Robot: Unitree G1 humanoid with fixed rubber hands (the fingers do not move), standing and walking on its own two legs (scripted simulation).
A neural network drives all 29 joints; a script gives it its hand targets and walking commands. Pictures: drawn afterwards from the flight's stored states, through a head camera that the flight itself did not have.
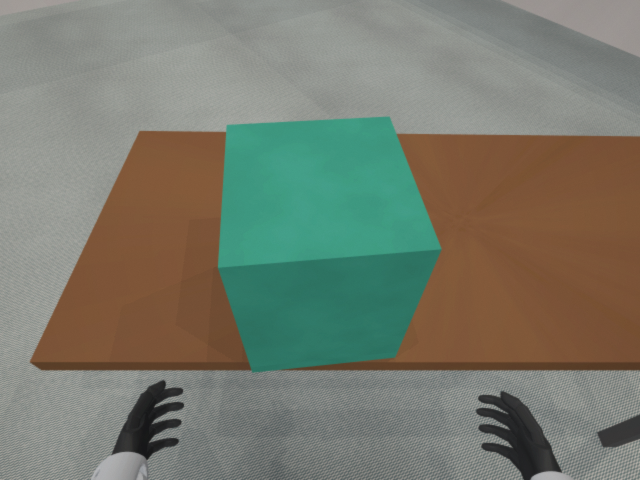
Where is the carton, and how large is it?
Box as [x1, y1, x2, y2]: [218, 116, 441, 372]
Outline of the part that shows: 389,116 227,125 218,269 252,372 395,356 441,249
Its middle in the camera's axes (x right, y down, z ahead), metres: +0.00 +0.01 +0.50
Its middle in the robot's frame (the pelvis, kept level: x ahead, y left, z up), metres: +0.37 +0.03 +0.07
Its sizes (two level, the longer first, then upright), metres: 0.210 0.200 0.250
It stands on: a table, 0.73 m high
